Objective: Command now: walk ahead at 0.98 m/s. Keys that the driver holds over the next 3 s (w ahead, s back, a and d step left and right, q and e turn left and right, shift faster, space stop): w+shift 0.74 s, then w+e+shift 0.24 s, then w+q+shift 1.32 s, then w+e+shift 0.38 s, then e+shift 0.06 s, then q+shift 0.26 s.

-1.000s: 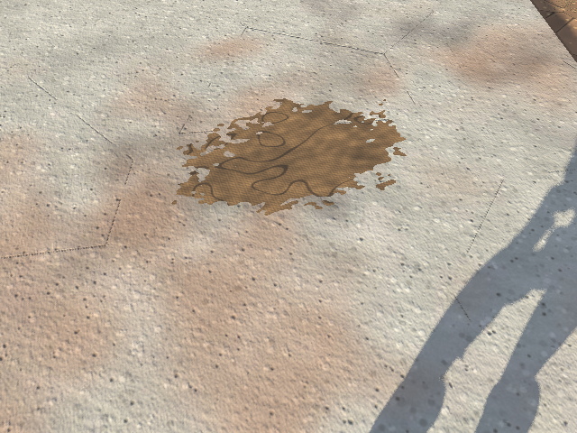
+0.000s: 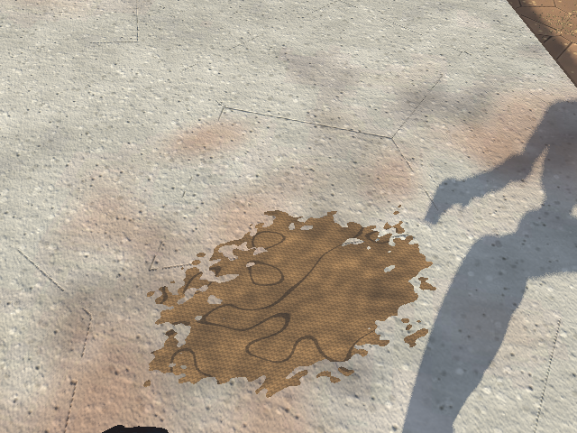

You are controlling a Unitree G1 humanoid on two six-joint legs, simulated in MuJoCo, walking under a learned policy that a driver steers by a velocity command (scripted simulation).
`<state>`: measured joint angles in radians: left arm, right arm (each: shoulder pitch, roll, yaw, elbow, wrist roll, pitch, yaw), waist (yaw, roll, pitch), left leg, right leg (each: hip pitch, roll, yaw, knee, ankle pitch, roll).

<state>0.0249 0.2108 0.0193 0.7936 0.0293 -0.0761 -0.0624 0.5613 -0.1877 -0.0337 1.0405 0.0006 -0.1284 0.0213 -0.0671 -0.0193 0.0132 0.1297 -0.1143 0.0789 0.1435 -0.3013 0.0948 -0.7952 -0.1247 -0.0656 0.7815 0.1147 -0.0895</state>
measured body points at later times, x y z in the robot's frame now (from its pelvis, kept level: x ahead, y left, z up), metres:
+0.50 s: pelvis +0.48 -0.01 +0.00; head +0.52 -0.01 +0.44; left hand +0.37 +0.23 -0.14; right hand +0.73 -0.21 -0.08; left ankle +0.73 +0.13 -0.68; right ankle +0.32 -0.08 -0.73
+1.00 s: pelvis +0.98 +0.02 -0.02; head +1.01 +0.02 +0.43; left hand +1.23 +0.20 -0.11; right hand +0.87 -0.21 -0.15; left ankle +0.78 +0.09 -0.73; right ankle +1.21 -0.08 -0.69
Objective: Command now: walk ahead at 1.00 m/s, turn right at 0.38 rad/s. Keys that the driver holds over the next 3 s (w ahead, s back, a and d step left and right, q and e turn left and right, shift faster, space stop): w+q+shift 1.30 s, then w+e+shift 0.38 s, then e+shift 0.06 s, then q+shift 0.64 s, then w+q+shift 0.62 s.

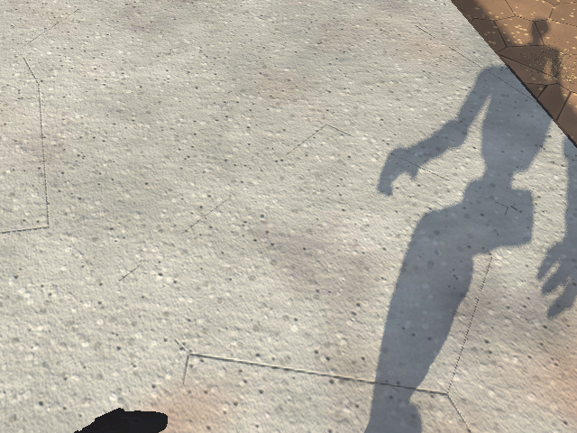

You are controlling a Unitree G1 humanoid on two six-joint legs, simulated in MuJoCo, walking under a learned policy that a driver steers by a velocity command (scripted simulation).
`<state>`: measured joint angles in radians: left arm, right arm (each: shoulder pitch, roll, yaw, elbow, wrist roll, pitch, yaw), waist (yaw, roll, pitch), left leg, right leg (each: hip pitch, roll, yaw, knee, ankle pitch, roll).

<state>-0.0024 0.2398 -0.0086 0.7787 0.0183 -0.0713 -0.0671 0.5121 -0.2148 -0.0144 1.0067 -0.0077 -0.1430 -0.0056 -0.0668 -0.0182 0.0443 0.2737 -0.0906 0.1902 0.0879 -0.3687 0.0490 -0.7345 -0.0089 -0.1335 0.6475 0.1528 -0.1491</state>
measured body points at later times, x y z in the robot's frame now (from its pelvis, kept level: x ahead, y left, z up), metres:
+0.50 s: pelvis +0.49 +0.03 -0.01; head +0.52 +0.03 +0.44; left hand +0.39 +0.26 -0.14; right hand +0.71 -0.17 -0.12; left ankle +0.66 +0.09 -0.70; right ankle +0.25 -0.05 -0.69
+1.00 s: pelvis +0.96 +0.13 +0.00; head +0.99 +0.15 +0.44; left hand +0.98 +0.45 -0.08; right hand +1.18 -0.10 -0.11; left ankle +0.73 +0.09 -0.62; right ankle +1.12 +0.07 -0.72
